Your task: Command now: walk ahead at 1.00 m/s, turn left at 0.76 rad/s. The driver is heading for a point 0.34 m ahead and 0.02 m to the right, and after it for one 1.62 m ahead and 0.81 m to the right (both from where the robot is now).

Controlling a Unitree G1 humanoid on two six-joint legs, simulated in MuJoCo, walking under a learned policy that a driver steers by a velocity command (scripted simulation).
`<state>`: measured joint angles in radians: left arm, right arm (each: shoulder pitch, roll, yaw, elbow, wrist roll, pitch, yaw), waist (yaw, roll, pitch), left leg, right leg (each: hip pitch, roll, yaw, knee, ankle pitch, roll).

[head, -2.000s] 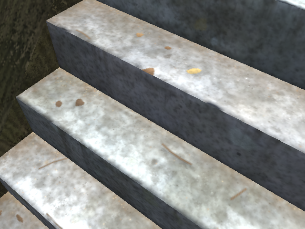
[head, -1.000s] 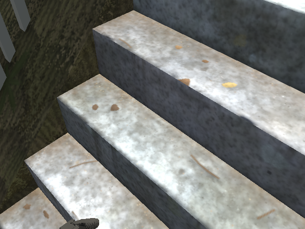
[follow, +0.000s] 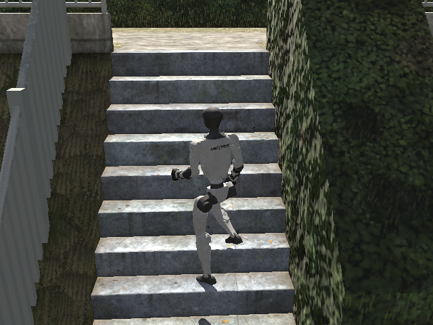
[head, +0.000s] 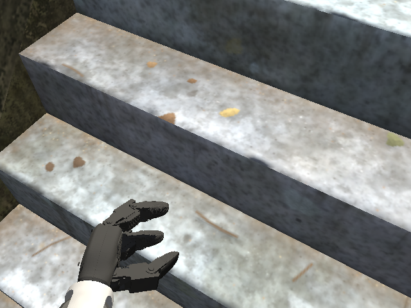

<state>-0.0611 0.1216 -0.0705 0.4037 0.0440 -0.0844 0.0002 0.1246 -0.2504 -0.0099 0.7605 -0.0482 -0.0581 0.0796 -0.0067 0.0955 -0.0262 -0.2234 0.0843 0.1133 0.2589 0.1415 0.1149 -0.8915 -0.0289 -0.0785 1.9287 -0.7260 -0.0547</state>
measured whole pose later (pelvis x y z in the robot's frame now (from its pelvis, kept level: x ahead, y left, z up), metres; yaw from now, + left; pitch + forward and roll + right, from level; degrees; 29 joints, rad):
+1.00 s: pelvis -0.02 -0.09 +0.07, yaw +8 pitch +1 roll -3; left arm 0.30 0.13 -0.01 0.69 0.04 -0.09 0.07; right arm 0.20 -0.15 0.01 0.57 0.05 0.03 0.00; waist 0.03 0.01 -0.05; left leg -0.83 0.05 -0.09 1.59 0.06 -0.02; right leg -0.59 -0.08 -0.14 1.20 -0.63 -0.04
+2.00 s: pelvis -0.20 +0.21 -0.26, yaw -14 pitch +2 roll -2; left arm 0.30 0.14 0.00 0.58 -0.03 0.00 0.06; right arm 0.03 -0.11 0.08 0.55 -0.07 0.01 0.04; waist 0.11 0.02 -0.01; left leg -0.19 0.10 0.09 0.42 -0.10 0.05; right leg -1.01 0.18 0.04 1.87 -0.83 -0.04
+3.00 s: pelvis -0.38 +0.19 -0.34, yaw -18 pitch +2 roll -2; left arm 0.01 0.20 -0.05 0.59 0.08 -0.06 0.01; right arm 0.39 -0.30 -0.06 0.62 0.01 0.06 -0.02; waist -0.22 -0.04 -0.11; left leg -0.82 0.08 0.02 1.76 -0.13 -0.09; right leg -0.45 -0.17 -0.27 0.98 -0.82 0.02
